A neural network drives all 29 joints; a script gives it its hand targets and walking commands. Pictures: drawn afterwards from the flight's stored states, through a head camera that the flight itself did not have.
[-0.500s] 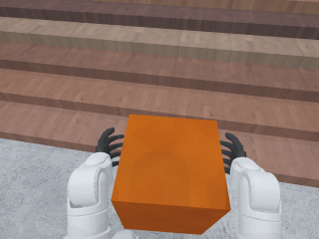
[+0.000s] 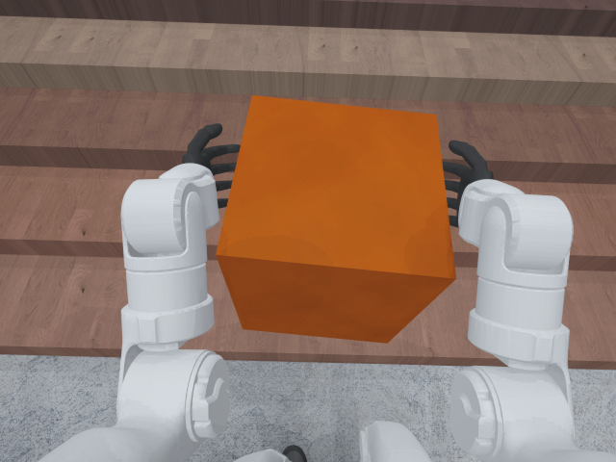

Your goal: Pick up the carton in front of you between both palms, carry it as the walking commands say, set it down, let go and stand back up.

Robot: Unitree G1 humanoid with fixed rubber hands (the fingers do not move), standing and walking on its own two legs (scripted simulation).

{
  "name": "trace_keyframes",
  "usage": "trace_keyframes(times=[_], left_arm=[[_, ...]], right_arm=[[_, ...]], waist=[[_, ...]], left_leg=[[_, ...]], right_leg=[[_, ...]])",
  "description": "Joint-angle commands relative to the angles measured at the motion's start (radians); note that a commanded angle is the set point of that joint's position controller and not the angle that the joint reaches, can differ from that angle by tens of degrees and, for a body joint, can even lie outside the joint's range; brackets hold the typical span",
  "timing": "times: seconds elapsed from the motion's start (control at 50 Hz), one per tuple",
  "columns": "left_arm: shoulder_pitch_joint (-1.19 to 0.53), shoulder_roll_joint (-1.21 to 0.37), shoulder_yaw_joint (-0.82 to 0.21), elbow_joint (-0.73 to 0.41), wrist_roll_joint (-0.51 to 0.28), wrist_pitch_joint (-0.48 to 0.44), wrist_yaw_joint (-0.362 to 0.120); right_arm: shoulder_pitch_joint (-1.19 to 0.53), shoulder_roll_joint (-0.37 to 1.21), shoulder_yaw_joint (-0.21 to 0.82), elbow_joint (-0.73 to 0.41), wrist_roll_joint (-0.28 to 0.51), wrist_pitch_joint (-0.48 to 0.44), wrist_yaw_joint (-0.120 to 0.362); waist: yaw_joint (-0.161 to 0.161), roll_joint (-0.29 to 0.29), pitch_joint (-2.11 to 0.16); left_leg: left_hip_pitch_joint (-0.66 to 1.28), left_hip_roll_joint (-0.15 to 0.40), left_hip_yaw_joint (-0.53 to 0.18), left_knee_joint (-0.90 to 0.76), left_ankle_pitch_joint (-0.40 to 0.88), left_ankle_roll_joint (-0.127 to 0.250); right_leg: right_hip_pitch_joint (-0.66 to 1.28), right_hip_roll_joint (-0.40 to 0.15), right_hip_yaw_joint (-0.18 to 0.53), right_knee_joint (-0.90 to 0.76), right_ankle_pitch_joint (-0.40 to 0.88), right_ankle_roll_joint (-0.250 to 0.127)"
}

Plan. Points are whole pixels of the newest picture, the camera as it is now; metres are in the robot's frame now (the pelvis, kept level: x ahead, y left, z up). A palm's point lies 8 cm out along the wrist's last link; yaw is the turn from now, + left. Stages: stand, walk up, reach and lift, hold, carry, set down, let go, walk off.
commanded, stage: carry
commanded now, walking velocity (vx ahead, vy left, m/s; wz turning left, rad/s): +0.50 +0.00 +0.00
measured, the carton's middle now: (328, 234) +0.37 -0.01 +0.05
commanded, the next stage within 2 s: none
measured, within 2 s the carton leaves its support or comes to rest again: neither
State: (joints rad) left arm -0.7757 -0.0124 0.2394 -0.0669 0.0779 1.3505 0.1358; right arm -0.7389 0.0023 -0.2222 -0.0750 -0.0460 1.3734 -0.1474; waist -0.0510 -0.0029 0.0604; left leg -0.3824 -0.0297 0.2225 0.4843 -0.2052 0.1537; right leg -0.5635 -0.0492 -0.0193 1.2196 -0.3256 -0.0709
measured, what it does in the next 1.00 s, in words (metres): climbs: right foot 0.10 m higher, then right foot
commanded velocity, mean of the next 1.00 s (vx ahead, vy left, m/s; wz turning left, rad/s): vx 0.50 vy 0.00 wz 0.00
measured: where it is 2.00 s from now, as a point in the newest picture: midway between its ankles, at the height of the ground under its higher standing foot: (299, 34)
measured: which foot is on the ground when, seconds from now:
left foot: down 0.00-0.36, up 0.38-0.56, down 0.58-0.86, up 0.88-1.00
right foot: up 0.00-0.24, down 0.26-0.30, up 0.32-0.36, down 0.38-0.60, up 0.62-0.84, down 0.86-1.00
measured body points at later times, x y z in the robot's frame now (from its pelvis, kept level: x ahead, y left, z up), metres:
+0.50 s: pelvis +0.38 +0.00 -0.01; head +0.47 +0.03 +0.43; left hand +0.75 +0.22 +0.11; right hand +0.80 -0.08 +0.11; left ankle +0.32 +0.13 -0.48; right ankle +0.25 -0.09 -0.73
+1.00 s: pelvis +0.84 +0.04 +0.18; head +0.95 +0.03 +0.61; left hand +1.26 +0.16 +0.32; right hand +1.25 -0.13 +0.32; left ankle +0.73 +0.20 -0.31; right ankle +0.87 +0.01 -0.53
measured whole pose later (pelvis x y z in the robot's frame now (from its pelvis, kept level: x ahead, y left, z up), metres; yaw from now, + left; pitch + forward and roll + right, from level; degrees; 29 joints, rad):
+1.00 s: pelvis +0.84 +0.04 +0.18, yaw -1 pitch +6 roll +2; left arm -0.83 -0.09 0.27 -0.20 0.19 1.23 0.13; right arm -0.87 0.00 -0.27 -0.12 0.01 1.32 -0.20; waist -0.03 -0.03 0.14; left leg -0.69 -0.08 -0.11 1.81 -0.39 0.08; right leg -0.52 0.06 -0.13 0.76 -0.35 -0.16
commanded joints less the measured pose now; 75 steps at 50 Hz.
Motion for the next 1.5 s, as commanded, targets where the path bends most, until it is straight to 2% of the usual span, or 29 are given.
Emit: trace_keyframes(times=[0.0, 0.26, 0.3, 0.34, 0.36, 0.38, 0.4, 0.44, 0.46, 0.52, 0.58, 0.62, 0.64, 0.66, 0.72, 0.78, 0.82, 0.86, 0.88, 1.02, 1.12, 1.18, 1.2, 1.22, 1.24, 1.26, 1.34, 1.4, 1.48], left_arm=[[-0.691, -0.986, -0.631, -0.051, -0.402, -0.031, -0.188], [-0.667, -1.024, -0.597, 0.069, -0.354, -0.043, -0.207], [-0.739, -1.032, -0.622, 0.005, -0.365, -0.051, -0.211], [-0.780, -1.042, -0.653, -0.074, -0.408, -0.064, -0.209], [-0.656, -1.028, -0.646, 0.001, -0.379, -0.068, -0.206], [-0.500, -0.973, -0.600, 0.132, -0.345, -0.057, -0.197], [-0.574, -0.993, -0.636, -0.019, -0.394, -0.078, -0.189], [-0.640, -1.025, -0.674, -0.098, -0.454, -0.081, -0.193], [-0.681, -1.082, -0.684, -0.142, -0.517, -0.074, -0.209], [-0.878, -1.069, -0.766, -0.214, -0.626, -0.095, -0.246], [-0.969, -1.080, -0.822, -0.299, -0.646, -0.106, -0.260], [-0.757, -1.071, -0.741, -0.173, -0.556, -0.089, -0.233], [-0.612, -1.016, -0.718, -0.169, -0.514, -0.095, -0.222], [-0.583, -0.999, -0.654, -0.184, -0.461, -0.085, -0.220], [-0.351, -0.840, -0.520, -0.169, -0.201, -0.143, -0.183], [-0.428, -0.693, -0.457, -0.185, -0.087, -0.189, -0.146], [-0.438, -0.713, -0.427, -0.163, -0.051, -0.197, -0.124], [-0.435, -0.633, -0.476, -0.123, -0.076, -0.172, -0.110], [-0.429, -0.669, -0.475, -0.139, -0.123, -0.136, -0.115], [-0.802, -1.019, -0.662, -0.155, -0.473, 0.007, -0.295], [-1.023, -1.139, -0.591, 0.081, -0.598, 0.000, -0.363], [-1.054, -1.141, -0.522, 0.227, -0.594, -0.013, -0.365], [-1.038, -1.173, -0.486, 0.290, -0.547, -0.006, -0.356], [-1.113, -1.167, -0.462, 0.302, -0.537, -0.004, -0.355], [-1.086, -1.140, -0.442, 0.263, -0.572, 0.000, -0.354], [-0.986, -1.134, -0.373, 0.328, -0.492, 0.012, -0.336], [-0.855, -1.048, -0.277, 0.231, -0.295, -0.016, -0.270], [-0.944, -0.943, -0.269, 0.189, -0.206, -0.042, -0.211], [-1.022, -0.880, -0.309, 0.068, -0.172, -0.054, -0.144]], right_arm=[[-0.842, 0.994, 0.620, -0.132, 0.484, -0.056, 0.265], [-0.881, 1.018, 0.627, -0.094, 0.421, -0.058, 0.261], [-0.876, 1.026, 0.644, -0.085, 0.417, -0.079, 0.263], [-0.885, 1.024, 0.664, -0.144, 0.449, -0.097, 0.245], [-0.826, 1.059, 0.668, -0.130, 0.437, -0.101, 0.252], [-0.853, 1.007, 0.644, -0.094, 0.431, -0.095, 0.236], [-0.809, 0.997, 0.610, -0.149, 0.424, -0.098, 0.223], [-0.852, 0.907, 0.542, -0.205, 0.339, -0.106, 0.188], [-0.718, 0.829, 0.503, -0.148, 0.284, -0.107, 0.175], [-0.639, 0.758, 0.450, -0.106, 0.129, -0.151, 0.138], [-0.759, 0.858, 0.559, -0.201, 0.204, -0.170, 0.137], [-0.666, 0.882, 0.607, -0.175, 0.247, -0.173, 0.128], [-0.545, 0.818, 0.601, -0.280, 0.251, -0.185, 0.129], [-0.492, 0.934, 0.644, -0.210, 0.296, -0.166, 0.144], [-0.721, 0.968, 0.818, -0.482, 0.477, -0.190, 0.185], [-0.936, 1.031, 0.939, -0.490, 0.681, -0.192, 0.247], [-1.099, 1.058, 0.956, -0.541, 0.748, -0.184, 0.267], [-0.964, 0.960, 0.844, -0.323, 0.691, -0.148, 0.279], [-0.918, 0.979, 0.792, -0.252, 0.691, -0.130, 0.270], [-0.709, 0.880, 0.488, 0.024, 0.212, -0.026, 0.189], [-0.776, 0.905, 0.410, 0.170, 0.136, -0.059, 0.176], [-0.753, 0.970, 0.354, 0.366, 0.148, -0.059, 0.182], [-0.795, 0.968, 0.385, 0.308, 0.164, -0.074, 0.192], [-0.716, 0.978, 0.314, 0.402, 0.141, -0.079, 0.197], [-0.703, 0.986, 0.326, 0.333, 0.192, -0.071, 0.202], [-0.793, 0.983, 0.342, 0.270, 0.215, -0.071, 0.200], [-1.175, 1.193, 0.564, -0.019, 0.482, -0.048, 0.240], [-1.128, 1.206, 0.525, 0.117, 0.512, -0.035, 0.277], [-1.113, 1.225, 0.475, 0.189, 0.551, -0.022, 0.305]], waist=[[0.021, 0.073, -0.577], [-0.088, 0.092, -0.443], [0.010, 0.110, -0.513], [0.176, -0.053, -0.534], [0.237, -0.205, -0.501], [0.270, -0.297, -0.539], [0.362, -0.398, -0.722], [0.283, -0.003, -0.577], [0.245, 0.103, -0.585], [0.093, 0.004, -0.443], [-0.183, -0.189, -0.696], [-0.225, 0.412, -0.749], [-0.246, 0.558, -0.873], [-0.331, 0.419, -0.907], [-0.192, -0.086, -0.650], [-0.088, -0.012, -0.719], [0.048, -0.018, -0.751], [0.236, -0.242, -0.957], [0.197, -0.020, -0.979], [0.166, -0.034, -0.555], [0.157, -0.130, -0.481], [-0.021, -0.140, -0.632], [-0.114, 0.057, -0.693], [-0.158, 0.302, -0.641], [-0.120, 0.201, -0.720], [-0.147, 0.126, -0.830], [-0.082, -0.140, -0.609], [-0.103, 0.131, -0.501], [-0.065, 0.159, -0.598]], left_leg=[[0.549, 0.288, -0.322, -0.125, 0.418, 0.038], [1.077, 0.203, -0.255, 0.141, 1.300, 0.003], [0.856, 0.106, -0.180, 0.383, 1.497, -0.080], [0.369, 0.093, -0.112, 0.837, 1.293, -0.103], [-0.295, -0.063, -0.111, 1.078, -0.107, -0.127], [-0.774, -0.159, -0.273, 1.411, -0.588, -0.083], [-1.087, -0.164, -0.387, 1.686, -0.737, -0.080], [-1.221, -0.042, -0.485, 1.658, -0.747, -0.032], [-1.146, -0.052, -0.363, 1.615, -0.732, -0.035], [-0.332, 0.075, -0.128, 0.710, -0.398, -0.065], [0.403, -0.063, -0.084, 0.351, 0.083, -0.055], [1.084, 0.117, -0.462, 0.058, 1.220, 0.118], [1.394, 0.317, -0.646, 0.269, 1.750, 0.198], [1.462, 0.338, -0.839, 0.202, 1.495, 0.233], [1.129, 0.283, -0.690, 0.118, 0.964, 0.068], [0.745, 0.163, -0.438, 0.035, 1.095, 0.001], [0.044, 0.160, -0.344, 0.142, 1.099, -0.012], [-0.293, -0.104, -0.280, 1.098, -0.234, -0.132], [-0.413, -0.109, -0.456, 1.364, -0.240, -0.107], [-0.771, -0.018, -0.126, 1.266, -0.301, -0.077], [-0.402, -0.056, 0.000, 0.685, -0.125, -0.056], [0.179, -0.068, -0.059, 0.319, 0.203, -0.002], [0.518, -0.012, -0.096, 0.095, 0.477, 0.064], [0.731, 0.143, -0.376, -0.112, 0.703, 0.199], [0.940, 0.343, -0.577, 0.093, 1.144, 0.256], [1.029, 0.452, -0.713, 0.142, 0.862, 0.298], [0.605, 0.314, -0.653, 0.002, 0.339, 0.104], [0.524, 0.298, -0.608, -0.064, 0.256, 0.113], [0.465, 0.244, -0.380, -0.173, 0.457, 0.072]], right_leg=[[-0.179, -0.024, -0.006, -0.011, 0.046, 0.021], [-0.736, 0.114, -0.233, 0.038, -0.212, -0.033], [-0.246, 0.126, -0.160, -0.481, -0.046, -0.044], [0.511, 0.178, -0.216, -1.121, 0.553, 0.030], [1.055, -0.032, -0.023, -1.034, 1.014, -0.089], [1.459, -0.228, 0.186, -0.633, 1.911, -0.187], [1.752, -0.343, 0.308, -0.520, 1.963, -0.287], [1.459, -0.389, 0.520, -0.648, 1.107, -0.258], [1.357, -0.323, 0.356, -0.700, 1.036, -0.184], [0.498, -0.149, 0.023, -0.953, 0.960, -0.058], [0.353, -0.108, -0.036, -0.403, 1.636, -0.033], [-0.295, 0.231, 0.036, 0.465, -0.145, 0.042], [-0.646, 0.275, 0.145, 0.872, -0.383, 0.039], [-0.826, 0.264, 0.249, 1.015, -0.499, 0.024], [-0.858, 0.108, 0.110, 0.643, -0.495, -0.047], [-0.384, 0.059, -0.032, 0.015, -0.371, -0.044], [0.604, 0.178, -0.172, -0.441, 0.376, -0.036], [1.102, -0.209, 0.458, -0.570, 1.069, -0.312], [1.185, -0.303, 0.506, -0.528, 1.108, -0.320], [0.906, -0.143, 0.223, -0.670, 1.093, 0.004], [0.541, -0.067, 0.123, -0.885, 1.224, -0.007], [0.353, -0.118, 0.028, -0.534, 1.387, 0.002], [0.127, -0.035, 0.016, -0.129, 1.007, 0.064], [-0.180, 0.122, 0.006, 0.318, -0.007, 0.123], [-0.417, 0.124, 0.128, 0.672, -0.250, 0.095], [-0.621, 0.092, 0.305, 0.872, -0.276, 0.090], [-0.581, 0.050, 0.059, 0.641, -0.153, -0.014], [-0.687, 0.003, 0.028, 0.599, -0.189, -0.033], [-0.367, -0.015, -0.093, 0.040, -0.066, -0.039]])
